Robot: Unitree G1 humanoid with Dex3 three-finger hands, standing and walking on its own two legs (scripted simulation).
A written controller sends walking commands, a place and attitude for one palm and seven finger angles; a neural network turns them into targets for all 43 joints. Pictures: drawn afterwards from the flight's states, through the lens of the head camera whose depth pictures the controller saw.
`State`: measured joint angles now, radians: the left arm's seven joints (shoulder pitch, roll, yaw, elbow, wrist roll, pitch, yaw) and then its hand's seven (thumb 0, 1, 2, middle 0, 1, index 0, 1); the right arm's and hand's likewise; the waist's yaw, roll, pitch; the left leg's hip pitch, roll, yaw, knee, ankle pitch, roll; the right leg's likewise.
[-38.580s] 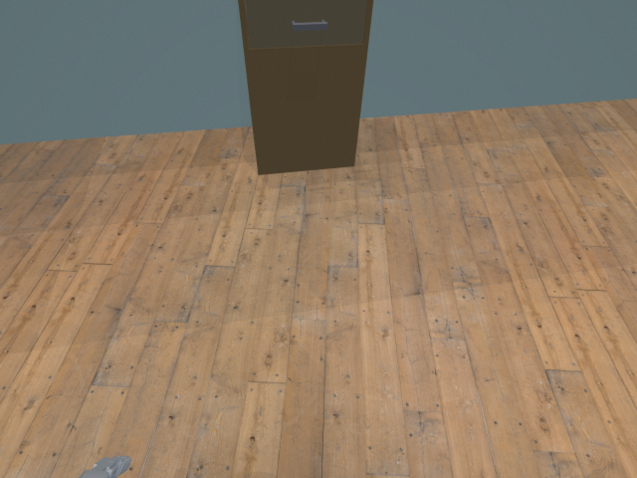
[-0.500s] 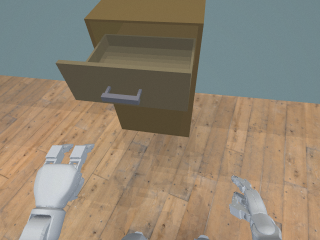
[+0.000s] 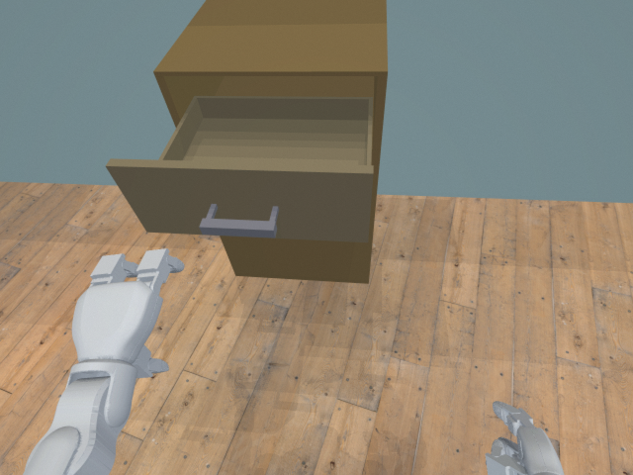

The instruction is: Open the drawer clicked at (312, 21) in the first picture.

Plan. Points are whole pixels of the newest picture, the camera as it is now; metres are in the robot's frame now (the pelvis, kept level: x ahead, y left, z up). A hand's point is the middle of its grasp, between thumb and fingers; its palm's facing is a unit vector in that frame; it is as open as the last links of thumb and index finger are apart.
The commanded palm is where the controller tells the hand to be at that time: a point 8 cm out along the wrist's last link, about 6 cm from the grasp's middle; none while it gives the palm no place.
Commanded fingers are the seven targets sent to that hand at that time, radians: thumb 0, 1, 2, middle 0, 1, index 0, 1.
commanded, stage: raise the hand with hooked fingers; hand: left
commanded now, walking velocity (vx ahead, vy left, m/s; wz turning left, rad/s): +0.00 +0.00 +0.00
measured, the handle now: (241, 219) +0.52 +0.20 -0.03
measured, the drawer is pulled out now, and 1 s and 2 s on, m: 0.30 0.30 0.30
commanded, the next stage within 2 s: move the hooked fingers above the handle in 0.76 s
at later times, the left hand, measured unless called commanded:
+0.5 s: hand (143, 270) +0.32 +0.25 +0.10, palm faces -0.01 -0.09 -1.00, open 13.8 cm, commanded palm +0.29 +0.25 +0.15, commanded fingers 0.00 -0.50 0.30 -0.30 -1.20 -0.30 -1.20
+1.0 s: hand (165, 284) +0.31 +0.22 +0.08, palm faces -0.02 -0.09 -1.00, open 13.8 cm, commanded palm +0.30 +0.23 +0.14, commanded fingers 0.00 -0.50 0.30 -0.30 -1.20 -0.30 -1.20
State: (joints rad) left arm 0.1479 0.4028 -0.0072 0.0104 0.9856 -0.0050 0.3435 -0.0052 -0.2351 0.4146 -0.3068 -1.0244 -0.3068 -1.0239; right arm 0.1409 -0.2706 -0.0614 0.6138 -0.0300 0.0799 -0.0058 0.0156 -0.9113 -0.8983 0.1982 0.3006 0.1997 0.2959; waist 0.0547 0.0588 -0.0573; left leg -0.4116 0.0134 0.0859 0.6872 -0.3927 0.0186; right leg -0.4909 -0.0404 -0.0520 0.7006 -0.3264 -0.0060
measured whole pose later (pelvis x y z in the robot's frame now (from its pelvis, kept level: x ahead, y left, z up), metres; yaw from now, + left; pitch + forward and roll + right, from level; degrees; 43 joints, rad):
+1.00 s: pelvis +0.00 -0.01 +0.02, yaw +1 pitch +4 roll +1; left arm -0.12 0.45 -0.08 0.14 0.94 -0.02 0.08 -0.01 -0.49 0.30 -0.32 -1.20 -0.32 -1.20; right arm 0.13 -0.26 -0.02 0.63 0.01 0.10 -0.02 0.01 -0.91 -0.90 0.20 0.30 0.20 0.30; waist 0.07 0.07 -0.01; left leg -0.26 0.01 0.06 0.48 -0.29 0.01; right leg -0.34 -0.04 -0.07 0.52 -0.25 -0.02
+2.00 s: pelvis +0.01 +0.00 +0.01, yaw +0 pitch +11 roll +1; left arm -0.54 0.39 -0.07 0.72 1.08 -0.13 0.27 0.00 -0.49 0.30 -0.32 -1.20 -0.32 -1.20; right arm 0.25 -0.25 -0.06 0.68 0.00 0.10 -0.01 0.01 -0.91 -0.90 0.20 0.30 0.20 0.30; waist -0.02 0.04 -0.07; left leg -0.46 0.01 0.08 0.60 -0.35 0.02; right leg -0.54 -0.04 -0.05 0.63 -0.29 -0.01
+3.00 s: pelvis +0.00 +0.00 -0.01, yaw +0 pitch +18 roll +0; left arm -0.80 0.44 -0.05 1.05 1.10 -0.07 0.37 0.00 -0.49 0.30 -0.32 -1.20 -0.32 -1.20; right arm 0.30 -0.28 -0.07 0.71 -0.01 0.09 0.00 0.01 -0.91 -0.90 0.20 0.30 0.20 0.30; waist -0.09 0.04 -0.12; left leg -0.64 0.02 0.07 0.71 -0.38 0.02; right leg -0.70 -0.03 -0.06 0.69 -0.30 -0.01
